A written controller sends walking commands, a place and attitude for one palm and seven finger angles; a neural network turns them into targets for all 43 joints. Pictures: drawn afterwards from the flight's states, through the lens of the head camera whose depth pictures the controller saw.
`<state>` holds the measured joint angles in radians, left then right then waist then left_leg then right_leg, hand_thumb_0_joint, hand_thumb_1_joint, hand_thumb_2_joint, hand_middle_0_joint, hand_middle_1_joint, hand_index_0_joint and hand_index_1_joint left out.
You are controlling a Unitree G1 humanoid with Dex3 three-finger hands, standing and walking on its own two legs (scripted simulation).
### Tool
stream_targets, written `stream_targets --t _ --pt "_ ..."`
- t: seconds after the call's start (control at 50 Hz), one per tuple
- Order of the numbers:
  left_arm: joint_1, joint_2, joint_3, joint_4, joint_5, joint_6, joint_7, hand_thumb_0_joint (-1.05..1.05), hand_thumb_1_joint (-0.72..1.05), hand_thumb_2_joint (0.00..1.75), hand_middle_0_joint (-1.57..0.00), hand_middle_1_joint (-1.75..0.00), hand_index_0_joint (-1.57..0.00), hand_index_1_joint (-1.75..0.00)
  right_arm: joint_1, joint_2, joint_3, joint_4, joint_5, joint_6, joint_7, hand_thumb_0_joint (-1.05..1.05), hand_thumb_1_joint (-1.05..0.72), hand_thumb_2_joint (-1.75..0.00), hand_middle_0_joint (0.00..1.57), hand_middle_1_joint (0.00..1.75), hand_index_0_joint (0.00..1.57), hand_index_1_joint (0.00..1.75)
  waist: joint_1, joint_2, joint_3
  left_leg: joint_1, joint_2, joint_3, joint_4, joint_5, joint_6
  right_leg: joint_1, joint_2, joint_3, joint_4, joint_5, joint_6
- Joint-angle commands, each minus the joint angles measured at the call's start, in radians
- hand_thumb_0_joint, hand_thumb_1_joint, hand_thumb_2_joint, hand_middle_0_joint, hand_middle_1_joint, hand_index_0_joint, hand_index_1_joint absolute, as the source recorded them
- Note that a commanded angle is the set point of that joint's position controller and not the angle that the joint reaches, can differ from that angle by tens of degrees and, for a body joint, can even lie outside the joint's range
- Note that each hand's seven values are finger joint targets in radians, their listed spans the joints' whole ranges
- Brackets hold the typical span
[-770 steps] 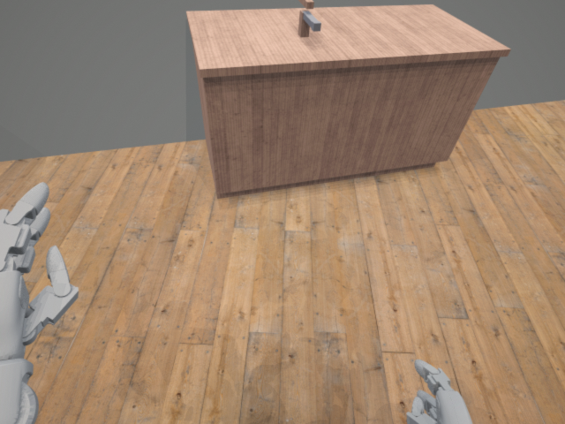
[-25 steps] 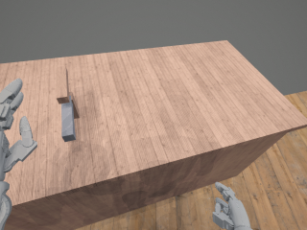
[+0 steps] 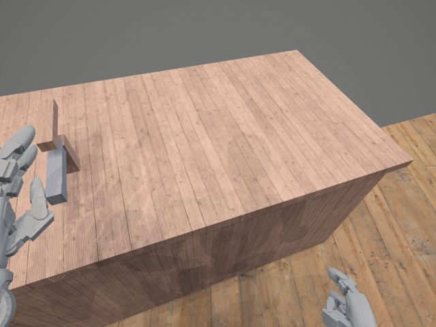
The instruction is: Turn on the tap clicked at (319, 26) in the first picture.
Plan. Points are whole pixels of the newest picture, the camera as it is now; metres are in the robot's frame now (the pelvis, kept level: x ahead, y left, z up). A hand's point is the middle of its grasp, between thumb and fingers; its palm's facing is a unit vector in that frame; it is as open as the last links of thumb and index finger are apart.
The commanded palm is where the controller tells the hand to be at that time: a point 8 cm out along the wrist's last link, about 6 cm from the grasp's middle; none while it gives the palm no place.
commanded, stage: shuffle to correct the standing spot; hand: left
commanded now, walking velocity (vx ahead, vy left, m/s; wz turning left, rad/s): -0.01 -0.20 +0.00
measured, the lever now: (56, 194) +0.33 +0.33 +0.03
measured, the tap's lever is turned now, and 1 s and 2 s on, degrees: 0 0 0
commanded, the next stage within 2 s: come to a stop and stand still in 1.46 s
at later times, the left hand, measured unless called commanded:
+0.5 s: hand (48, 221) +0.22 +0.24 +0.16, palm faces +0.33 -0.85 -0.41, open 7.4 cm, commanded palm +0.16 +0.27 +0.18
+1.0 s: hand (53, 216) +0.22 +0.23 +0.16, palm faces +0.32 -0.84 -0.43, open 7.4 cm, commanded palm +0.16 +0.27 +0.18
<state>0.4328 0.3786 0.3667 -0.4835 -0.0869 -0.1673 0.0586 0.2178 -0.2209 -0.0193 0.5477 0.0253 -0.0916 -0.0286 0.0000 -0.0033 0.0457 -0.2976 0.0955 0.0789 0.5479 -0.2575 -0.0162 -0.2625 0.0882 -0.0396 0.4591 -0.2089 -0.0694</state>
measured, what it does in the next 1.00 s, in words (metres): stands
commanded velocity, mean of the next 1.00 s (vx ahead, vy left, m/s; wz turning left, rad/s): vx -0.03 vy -0.20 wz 0.00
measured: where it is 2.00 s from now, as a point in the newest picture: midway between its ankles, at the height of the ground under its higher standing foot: outside the picture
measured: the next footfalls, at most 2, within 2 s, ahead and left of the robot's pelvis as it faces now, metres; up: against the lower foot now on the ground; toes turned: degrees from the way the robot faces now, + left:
none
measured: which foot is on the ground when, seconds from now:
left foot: down 0.00-1.00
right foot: down 0.00-1.00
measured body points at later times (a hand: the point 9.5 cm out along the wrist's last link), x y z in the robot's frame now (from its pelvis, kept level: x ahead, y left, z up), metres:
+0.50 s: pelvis +0.00 -0.01 +0.00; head +0.03 +0.00 +0.45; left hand +0.19 +0.28 +0.18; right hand +0.18 -0.23 -0.08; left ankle +0.02 +0.13 -0.74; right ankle +0.02 -0.08 -0.74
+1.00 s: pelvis +0.00 -0.01 +0.00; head +0.04 +0.00 +0.45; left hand +0.20 +0.28 +0.19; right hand +0.18 -0.24 -0.08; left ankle +0.02 +0.13 -0.74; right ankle +0.02 -0.08 -0.74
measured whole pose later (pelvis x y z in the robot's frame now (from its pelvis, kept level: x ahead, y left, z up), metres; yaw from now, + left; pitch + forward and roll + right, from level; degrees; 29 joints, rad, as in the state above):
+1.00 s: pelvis +0.00 -0.01 +0.00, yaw +1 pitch +0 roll -1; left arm 0.47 0.41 0.39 -0.53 -0.09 -0.14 0.07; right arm 0.21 -0.20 -0.01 0.54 0.02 -0.08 -0.03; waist 0.00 0.00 0.06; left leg -0.29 0.10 0.06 0.55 -0.26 -0.04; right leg -0.26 0.09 -0.06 0.47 -0.23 -0.08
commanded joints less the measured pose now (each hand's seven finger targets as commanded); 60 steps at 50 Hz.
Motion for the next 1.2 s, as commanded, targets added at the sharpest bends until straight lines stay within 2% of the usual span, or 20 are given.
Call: stream_targets --t 0.0,0.08,0.1,0.12,0.2,0.28,0.3,0.36,0.42,0.54,0.58,0.6,0.68,0.7,0.78,0.8,0.86,0.92,1.06,1.18 --pt "-0.026 0.194 0.141 -0.215 -0.009 -0.062 0.030 0.00 0.90 0.90 -0.20 -0.30 -0.20 -0.30 -0.082 -0.093 -0.035 -0.151 -0.001 -0.054 -0.010 0.00 -0.90 -0.90 0.20 0.30 0.20 0.30 0.005 0.012 -0.147 0.131 0.029 -0.077 -0.029 0.014 0.049 -0.048 -0.187 0.167 -0.133 0.062 0.030" --pt "-0.014 0.228 0.171 -0.247 -0.006 -0.061 0.025 0.00 0.90 0.90 -0.20 -0.30 -0.20 -0.30 -0.096 -0.096 -0.038 -0.158 0.003 -0.055 -0.012 0.00 -0.90 -0.90 0.20 0.30 0.20 0.30 0.011 0.068 -0.165 0.158 0.068 -0.094 -0.061 0.166 0.053 -0.011 -0.163 0.131 -0.069 0.217 0.058" --pt "-0.014 0.194 0.143 -0.232 -0.008 -0.063 0.019 0.00 0.90 0.90 -0.20 -0.30 -0.20 -0.30 -0.079 -0.102 -0.039 -0.152 -0.005 -0.052 -0.012 0.00 -0.90 -0.90 0.20 0.30 0.20 0.30 0.008 0.063 -0.172 0.146 0.077 -0.096 -0.062 0.186 0.056 0.009 -0.154 0.112 -0.058 0.230 0.064" --pt "-0.020 0.212 0.157 -0.235 -0.006 -0.062 0.016 0.00 0.90 0.90 -0.20 -0.30 -0.20 -0.30 -0.074 -0.106 -0.047 -0.157 -0.003 -0.053 -0.012 0.00 -0.90 -0.90 0.20 0.30 0.20 0.30 0.013 0.068 -0.171 0.143 0.087 -0.098 -0.062 0.202 0.055 0.018 -0.153 0.118 -0.051 0.244 0.071" --pt "-0.014 0.189 0.133 -0.213 -0.006 -0.059 0.011 0.00 0.90 0.90 -0.20 -0.30 -0.20 -0.30 -0.071 -0.104 -0.038 -0.153 -0.004 -0.051 -0.008 0.00 -0.90 -0.90 0.20 0.30 0.20 0.30 0.009 0.067 -0.155 0.122 0.086 -0.096 -0.070 0.159 0.053 0.020 -0.148 0.106 -0.057 0.208 0.066" --pt "-0.010 0.220 0.160 -0.225 -0.006 -0.049 0.017 0.00 0.90 0.90 -0.20 -0.30 -0.20 -0.30 -0.081 -0.096 -0.037 -0.159 0.005 -0.050 -0.008 0.00 -0.90 -0.90 0.20 0.30 0.20 0.30 0.012 0.026 -0.144 0.117 0.067 -0.086 -0.057 0.067 0.050 -0.002 -0.167 0.138 -0.088 0.155 0.058" --pt "-0.018 0.194 0.136 -0.210 -0.008 -0.051 0.017 0.00 0.90 0.90 -0.20 -0.30 -0.20 -0.30 -0.071 -0.098 -0.035 -0.152 -0.003 -0.047 -0.009 0.00 -0.90 -0.90 0.20 0.30 0.20 0.30 0.006 0.017 -0.143 0.105 0.061 -0.082 -0.047 0.037 0.052 -0.004 -0.169 0.137 -0.099 0.131 0.058" --pt "-0.031 0.205 0.143 -0.219 -0.009 -0.049 0.021 0.00 0.90 0.90 -0.20 -0.30 -0.20 -0.30 -0.067 -0.095 -0.040 -0.158 0.001 -0.049 -0.008 0.00 -0.90 -0.90 0.20 0.30 0.20 0.30 0.006 0.007 -0.127 0.107 0.042 -0.083 -0.030 -0.046 0.049 -0.042 -0.188 0.179 -0.135 0.045 0.046" --pt "-0.057 0.205 0.136 -0.241 -0.008 -0.050 0.026 0.00 0.90 0.90 -0.20 -0.30 -0.20 -0.30 -0.076 -0.097 -0.037 -0.155 -0.001 -0.052 -0.011 0.00 -0.90 -0.90 0.20 0.30 0.20 0.30 0.004 0.035 -0.115 0.113 0.050 -0.103 -0.065 -0.054 0.053 -0.059 -0.178 0.167 -0.133 0.004 0.041" --pt "-0.061 0.199 0.128 -0.253 0.003 -0.053 0.027 0.00 0.90 0.90 -0.20 -0.30 -0.20 -0.30 -0.080 -0.098 -0.036 -0.159 -0.003 -0.055 -0.010 0.00 -0.90 -0.90 0.20 0.30 0.20 0.30 0.011 0.119 -0.141 0.096 0.114 -0.152 -0.143 0.047 0.066 0.027 -0.138 0.100 -0.054 0.094 0.056" --pt "-0.037 0.210 0.138 -0.252 0.006 -0.048 0.028 0.00 0.90 0.90 -0.20 -0.30 -0.20 -0.30 -0.090 -0.092 -0.030 -0.161 0.004 -0.053 -0.007 0.00 -0.90 -0.90 0.20 0.30 0.20 0.30 0.012 0.112 -0.144 0.116 0.113 -0.147 -0.136 0.110 0.062 0.031 -0.135 0.085 -0.049 0.130 0.054" --pt "-0.040 0.184 0.117 -0.237 0.005 -0.052 0.024 0.00 0.90 0.90 -0.20 -0.30 -0.20 -0.30 -0.076 -0.097 -0.030 -0.155 -0.004 -0.051 -0.007 0.00 -0.90 -0.90 0.20 0.30 0.20 0.30 0.007 0.098 -0.152 0.110 0.114 -0.145 -0.133 0.107 0.064 0.039 -0.131 0.076 -0.051 0.131 0.055" --pt "-0.013 0.209 0.141 -0.244 0.000 -0.042 0.023 0.00 0.90 0.90 -0.20 -0.30 -0.20 -0.30 -0.080 -0.093 -0.036 -0.161 0.005 -0.049 -0.003 0.00 -0.90 -0.90 0.20 0.30 0.20 0.30 0.009 0.065 -0.157 0.137 0.092 -0.115 -0.080 0.156 0.050 0.033 -0.150 0.104 -0.068 0.195 0.042" --pt "-0.019 0.190 0.125 -0.236 -0.001 -0.046 0.021 0.00 0.90 0.90 -0.20 -0.30 -0.20 -0.30 -0.069 -0.099 -0.035 -0.152 -0.005 -0.046 -0.003 0.00 -0.90 -0.90 0.20 0.30 0.20 0.30 0.004 0.066 -0.169 0.132 0.089 -0.110 -0.072 0.149 0.053 0.035 -0.152 0.103 -0.070 0.200 0.040" --pt "-0.004 0.222 0.157 -0.243 -0.007 -0.036 0.028 0.00 0.90 0.90 -0.20 -0.30 -0.20 -0.30 -0.079 -0.090 -0.036 -0.156 0.005 -0.043 -0.005 0.00 -0.90 -0.90 0.20 0.30 0.20 0.30 0.002 0.034 -0.163 0.138 0.066 -0.103 -0.043 0.131 0.044 0.018 -0.176 0.134 -0.078 0.209 0.022" --pt "-0.012 0.200 0.136 -0.237 -0.008 -0.040 0.026 0.00 0.90 0.90 -0.20 -0.30 -0.20 -0.30 -0.074 -0.094 -0.034 -0.150 -0.004 -0.040 -0.006 0.00 -0.90 -0.90 0.20 0.30 0.20 0.30 -0.002 0.029 -0.160 0.124 0.064 -0.101 -0.041 0.108 0.048 0.014 -0.176 0.128 -0.082 0.193 0.025" --pt "-0.005 0.215 0.153 -0.253 -0.010 -0.040 0.030 0.00 0.90 0.90 -0.20 -0.30 -0.20 -0.30 -0.069 -0.096 -0.044 -0.157 0.000 -0.040 -0.007 0.00 -0.90 -0.90 0.20 0.30 0.20 0.30 0.002 0.038 -0.160 0.123 0.064 -0.107 -0.034 0.097 0.047 0.013 -0.185 0.149 -0.085 0.197 0.023" --pt "-0.019 0.218 0.151 -0.270 -0.008 -0.045 0.034 0.00 0.90 0.90 -0.20 -0.30 -0.20 -0.30 -0.079 -0.100 -0.042 -0.155 -0.002 -0.041 -0.011 0.00 -0.90 -0.90 0.20 0.30 0.20 0.30 0.002 0.091 -0.145 0.116 0.078 -0.121 -0.072 0.083 0.052 0.006 -0.170 0.136 -0.079 0.161 0.035" --pt "-0.006 0.207 0.146 -0.235 -0.005 -0.039 0.036 0.00 0.90 0.90 -0.20 -0.30 -0.20 -0.30 -0.068 -0.100 -0.044 -0.155 0.002 -0.042 -0.011 0.00 -0.90 -0.90 0.20 0.30 0.20 0.30 0.005 0.049 -0.145 0.094 0.081 -0.123 -0.074 0.046 0.054 0.027 -0.165 0.135 -0.093 0.135 0.044" --pt "-0.004 0.224 0.154 -0.257 -0.005 -0.034 0.041 0.00 0.90 0.90 -0.20 -0.30 -0.20 -0.30 -0.090 -0.094 -0.037 -0.155 0.006 -0.042 -0.010 0.00 -0.90 -0.90 0.20 0.30 0.20 0.30 0.003 0.063 -0.142 0.119 0.077 -0.118 -0.071 0.085 0.051 0.012 -0.170 0.134 -0.090 0.162 0.040"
